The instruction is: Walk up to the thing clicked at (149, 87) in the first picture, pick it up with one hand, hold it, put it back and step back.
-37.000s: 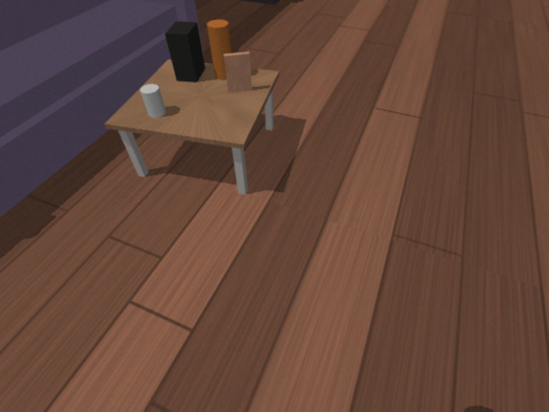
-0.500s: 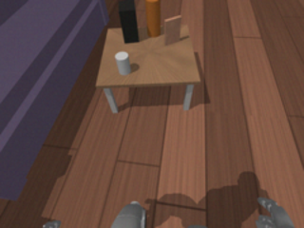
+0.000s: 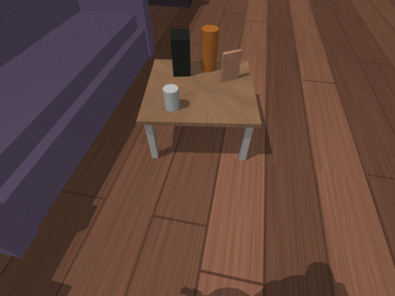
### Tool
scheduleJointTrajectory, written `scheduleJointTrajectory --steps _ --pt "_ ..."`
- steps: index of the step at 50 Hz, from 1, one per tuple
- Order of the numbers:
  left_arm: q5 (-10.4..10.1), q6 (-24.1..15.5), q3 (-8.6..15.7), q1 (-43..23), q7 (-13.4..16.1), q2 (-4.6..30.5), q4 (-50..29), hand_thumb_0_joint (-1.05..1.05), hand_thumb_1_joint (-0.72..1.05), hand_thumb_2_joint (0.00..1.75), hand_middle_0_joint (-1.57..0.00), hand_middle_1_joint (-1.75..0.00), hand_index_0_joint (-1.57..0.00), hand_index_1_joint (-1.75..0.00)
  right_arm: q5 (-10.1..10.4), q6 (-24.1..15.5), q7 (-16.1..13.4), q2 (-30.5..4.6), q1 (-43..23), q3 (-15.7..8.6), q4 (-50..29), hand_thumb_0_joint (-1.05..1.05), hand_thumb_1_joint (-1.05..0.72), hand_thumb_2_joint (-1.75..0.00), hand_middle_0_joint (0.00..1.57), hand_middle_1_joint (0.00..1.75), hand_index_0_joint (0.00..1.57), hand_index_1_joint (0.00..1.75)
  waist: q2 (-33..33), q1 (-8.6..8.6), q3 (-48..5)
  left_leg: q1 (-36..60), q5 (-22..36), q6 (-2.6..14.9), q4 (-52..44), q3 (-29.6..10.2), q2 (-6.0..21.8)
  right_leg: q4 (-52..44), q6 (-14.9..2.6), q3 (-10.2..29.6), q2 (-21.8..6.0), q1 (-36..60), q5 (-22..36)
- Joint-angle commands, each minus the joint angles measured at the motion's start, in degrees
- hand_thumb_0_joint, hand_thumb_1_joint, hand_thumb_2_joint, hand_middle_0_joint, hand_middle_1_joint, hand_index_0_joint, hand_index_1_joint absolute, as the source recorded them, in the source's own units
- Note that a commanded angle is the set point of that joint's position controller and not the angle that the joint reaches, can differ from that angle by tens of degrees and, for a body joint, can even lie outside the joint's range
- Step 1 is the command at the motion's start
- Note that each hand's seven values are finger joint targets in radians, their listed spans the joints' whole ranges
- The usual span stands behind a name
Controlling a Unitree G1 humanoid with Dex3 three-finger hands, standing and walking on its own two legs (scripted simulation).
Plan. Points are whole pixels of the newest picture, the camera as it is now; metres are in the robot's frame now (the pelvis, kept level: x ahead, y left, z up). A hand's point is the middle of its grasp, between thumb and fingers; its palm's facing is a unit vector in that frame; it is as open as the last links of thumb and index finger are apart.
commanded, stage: step back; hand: left
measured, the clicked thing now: (171, 98) +1.12 +0.21 -0.34
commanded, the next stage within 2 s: stand in 0.64 s
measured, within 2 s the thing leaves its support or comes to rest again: neither
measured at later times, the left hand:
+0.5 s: hand (86, 295) +0.14 +0.27 -0.14, palm faces +0.02 -0.93 -0.36, open 7.4 cm
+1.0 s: hand out of the picture +0.10 +0.25 -0.13, palm faces -0.01 -0.94 -0.33, open 7.4 cm
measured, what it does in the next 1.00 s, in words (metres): stands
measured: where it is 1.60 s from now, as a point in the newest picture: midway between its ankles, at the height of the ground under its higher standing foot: outside the picture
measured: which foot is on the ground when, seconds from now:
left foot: down 0.00-1.00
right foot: down 0.00-1.00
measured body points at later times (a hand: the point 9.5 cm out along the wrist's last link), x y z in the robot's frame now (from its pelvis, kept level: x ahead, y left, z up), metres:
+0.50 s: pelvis +0.03 +0.01 +0.01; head +0.05 +0.01 +0.46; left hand +0.14 +0.32 -0.12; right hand +0.14 -0.29 -0.12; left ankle +0.00 +0.13 -0.73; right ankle +0.02 -0.12 -0.73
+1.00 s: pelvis +0.01 +0.00 +0.02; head +0.02 +0.00 +0.47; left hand +0.10 +0.30 -0.11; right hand +0.11 -0.29 -0.11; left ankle +0.00 +0.13 -0.73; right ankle +0.02 -0.12 -0.73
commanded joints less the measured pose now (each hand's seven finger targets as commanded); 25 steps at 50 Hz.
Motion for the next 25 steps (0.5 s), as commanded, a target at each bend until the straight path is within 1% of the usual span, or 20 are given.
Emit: scheduleJointTrajectory --steps 1,2,3,4,5,6,7,8,9,10,11,13,14,15,17,19,21,22,24,25 --pt "0.73 -2.93 3.35 -0.02 1.83 14.46 -2.56 0.0 0.9 0.9 -0.2 -0.3 -0.2 -0.3 1.12 -1.16 -1.3 -9.84 -5.63 -1.91 -5.69 0.0 -0.9 -0.9 0.2 0.3 0.2 0.3 -4.8 2.49 -1.29 -16.46 -7.69 1.62 2.34 -3.34 -0.46 -18.03 -5.89 20.51 -11.31 11.1 -8.76" --pt "0.94 -3.13 3.52 -3.36 1.66 16.91 -3.49 0.0 0.9 0.9 -0.2 -0.3 -0.2 -0.3 0.94 -0.96 -1.63 -11.56 -4.62 -2.59 -4.65 0.0 -0.9 -0.9 0.2 0.3 0.2 0.3 -6.52 1.51 0.72 -10.74 -12.0 0.96 8.62 -2.1 -1.17 -20.83 -10.67 26.31 -18.23 1.31 -17.48" --pt "0.69 -3.17 3.23 -6.86 1.59 15.65 -4.82 0.0 0.9 0.9 -0.2 -0.3 -0.2 -0.3 0.92 -1.1 -1.5 -12.37 -1.89 -2.89 -3.3 0.0 -0.9 -0.9 0.2 0.3 0.2 0.3 -3.97 -0.29 1.62 -7.27 -9.83 0.8 8.25 -2.94 0.3 -19.75 -11.54 24.9 -18.5 -2.02 -16.81" --pt "0.43 -3.15 2.72 -8.49 1.73 14.25 -5.26 0.0 0.9 0.9 -0.2 -0.3 -0.2 -0.3 1.13 -1.53 -1.3 -12.13 -1.24 -2.75 -2.76 0.0 -0.9 -0.9 0.2 0.3 0.2 0.3 -3.11 -1.16 1.23 -5.7 -7.01 1.41 3.85 -2.06 0.11 -17.6 -10.33 20.14 -15.97 -2.18 -12.41" --pt "0.28 -3.04 2.21 -8.73 1.79 13.1 -4.77 0.0 0.9 0.9 -0.2 -0.3 -0.2 -0.3 1.12 -1.77 -1.25 -11.4 -0.79 -2.74 -1.93 0.0 -0.9 -0.9 0.2 0.3 0.2 0.3 -3.71 -1.45 1.04 -2.87 -3.43 1.82 -0.62 -1.69 0.23 -16.45 -8.1 16.31 -13.57 -3.68 -9.87" --pt "0.37 -2.84 1.73 -9.14 1.58 12.23 -4.44 0.0 0.9 0.9 -0.2 -0.3 -0.2 -0.3 0.85 -1.99 -1.29 -10.95 0.12 -2.77 -1.07 0.0 -0.9 -0.9 0.2 0.3 0.2 0.3 -4.97 -2.13 -0.15 1.99 -0.4 2.38 -6.53 -2.13 0.35 -14.62 -6.15 12.54 -11.52 -5.77 -5.97" --pt "0.3 -2.56 0.98 -9.53 1.28 10.41 -4.7 0.0 0.9 0.9 -0.2 -0.3 -0.2 -0.3 0.27 -2.32 -1.5 -12.33 0.96 -3.26 -0.78 0.0 -0.9 -0.9 0.2 0.3 0.2 0.3 -2.86 -2.61 -1.84 5.22 -0.18 3.3 -11.52 -7.16 3.12 -10.05 -4.0 8.88 -8.66 -7.3 -0.37" --pt "-0.46 -2.26 0.27 -8.44 1.0 8.21 -4.04 0.0 0.9 0.9 -0.2 -0.3 -0.2 -0.3 0.17 -2.79 -1.55 -13.61 -2.09 -3.02 -1.44 0.0 -0.9 -0.9 0.2 0.3 0.2 0.3 1.93 -0.95 -1.62 2.43 -4.99 5.2 -16.46 -14.96 7.67 -6.17 -1.8 4.74 -3.98 -6.64 0.26" --pt "-0.51 -2.22 0.38 -8.06 0.94 8.59 -3.05 0.0 0.9 0.9 -0.2 -0.3 -0.2 -0.3 0.59 -2.9 -1.41 -15.01 -5.04 -3.14 -1.97 0.0 -0.9 -0.9 0.2 0.3 0.2 0.3 3.48 0.16 -1.17 -0.59 -6.98 7.71 -17.87 -17.98 10.95 -3.89 -0.86 1.66 -1.27 -3.09 -1.6" --pt "-0.36 -2.49 0.48 -7.49 1.16 8.74 -2.32 0.0 0.9 0.9 -0.2 -0.3 -0.2 -0.3 0.71 -2.96 -1.3 -14.9 -6.23 -2.96 -1.9 0.0 -0.9 -0.9 0.2 0.3 0.2 0.3 2.5 1.09 -1.37 -1.53 -0.01 8.07 -16.43 -16.7 11.97 -5.63 -0.79 1.18 -1.51 0.51 -0.39" --pt "-0.35 -2.83 0.58 -7.54 1.29 8.99 -1.72 0.0 0.9 0.9 -0.2 -0.3 -0.2 -0.3 0.7 -2.99 -1.32 -14.18 -7.14 -2.56 -1.59 0.0 -0.9 -0.9 0.2 0.3 0.2 0.3 2.42 1.4 -2.29 -1.7 8.1 6.92 -14.51 -12.99 10.08 -7.67 -1.12 1.88 -2.36 3.91 4.04" --pt "-0.7 -3.43 0.74 -6.93 1.57 10.04 -1.16 0.0 0.9 0.9 -0.2 -0.3 -0.2 -0.3 1.01 -3.06 -1.64 -12.91 -6.87 -2.11 -1.13 0.0 -0.9 -0.9 0.2 0.3 0.2 0.3 4.05 1.15 -5.27 -0.25 21.73 3.85 -9.77 -6.11 5.52 -8.56 -2.02 3.93 -4.82 9.21 18.1" --pt "-0.77 -3.47 0.86 -6.35 1.73 10.7 -0.67 0.0 0.9 0.9 -0.2 -0.3 -0.2 -0.3 1.27 -3.02 -1.82 -12.55 -6.54 -2.16 -0.89 0.0 -0.9 -0.9 0.2 0.3 0.2 0.3 4.23 0.88 -6.39 0.84 24.84 2.92 -7.67 -4.09 4.18 -7.96 -2.5 4.44 -5.69 10.04 22.94" --pt "-0.84 -3.35 0.86 -6.66 1.87 10.93 -0.51 0.0 0.9 0.9 -0.2 -0.3 -0.2 -0.3 1.41 -2.9 -1.92 -12.35 -6.18 -2.18 -0.67 0.0 -0.9 -0.9 0.2 0.3 0.2 0.3 4.05 0.67 -7.05 1.15 25.98 2.61 -7.08 -3.51 3.85 -7.35 -2.74 4.67 -6.34 10.77 25.3" --pt "-0.86 -3.18 0.94 -7.24 2.2 10.86 -0.57 0.0 0.9 0.9 -0.2 -0.3 -0.2 -0.3 1.53 -2.66 -2.1 -12.04 -5.62 -2.31 -0.09 0.0 -0.9 -0.9 0.2 0.3 0.2 0.3 2.59 0.44 -9.52 3.05 28.98 2.96 -5.95 -2.99 4.33 -5.99 -3.24 4.28 -6.77 11.65 28.01" --pt "-0.77 -3.0 0.61 -7.76 2.36 10.35 -0.46 0.0 0.9 0.9 -0.2 -0.3 -0.2 -0.3 1.55 -2.47 -2.13 -11.94 -6.64 -2.51 -0.27 0.0 -0.9 -0.9 0.2 0.3 0.2 0.3 1.45 0.48 -9.67 3.29 28.0 3.48 -5.51 -3.07 4.46 -5.92 -3.12 4.07 -6.69 11.42 27.94" --pt "-0.63 -2.74 0.58 -9.01 2.47 10.69 -0.55 0.0 0.9 0.9 -0.2 -0.3 -0.2 -0.3 1.35 -2.12 -2.18 -11.98 -7.53 -2.64 -0.13 0.0 -0.9 -0.9 0.2 0.3 0.2 0.3 0.5 0.26 -7.61 1.96 23.75 3.61 -5.99 -3.04 4.28 -6.27 -3.28 4.5 -6.8 9.52 24.05" --pt "-0.65 -2.63 0.42 -9.85 2.46 10.4 -0.7 0.0 0.9 0.9 -0.2 -0.3 -0.2 -0.3 1.33 -2.12 -2.2 -12.02 -7.33 -2.57 0.11 0.0 -0.9 -0.9 0.2 0.3 0.2 0.3 0.9 0.04 -7.51 2.06 23.9 3.6 -7.13 -3.67 4.61 -5.96 -3.22 4.54 -6.86 9.64 23.1" --pt "-0.6 -2.53 0.24 -10.22 2.44 10.03 -0.38 0.0 0.9 0.9 -0.2 -0.3 -0.2 -0.3 1.36 -2.08 -2.11 -12.11 -8.77 -2.56 0.05 0.0 -0.9 -0.9 0.2 0.3 0.2 0.3 1.15 0.29 -6.92 1.55 23.04 4.0 -7.72 -4.11 4.81 -6.07 -2.66 3.64 -5.96 9.69 22.32" --pt "-0.58 -2.53 0.19 -10.31 2.47 10.07 -0.16 0.0 0.9 0.9 -0.2 -0.3 -0.2 -0.3 1.36 -2.05 -2.08 -11.73 -9.19 -2.41 0.13 0.0 -0.9 -0.9 0.2 0.3 0.2 0.3 0.67 0.45 -6.79 1.85 23.13 3.84 -8.03 -3.98 4.84 -6.5 -2.54 3.9 -6.06 9.54 22.57"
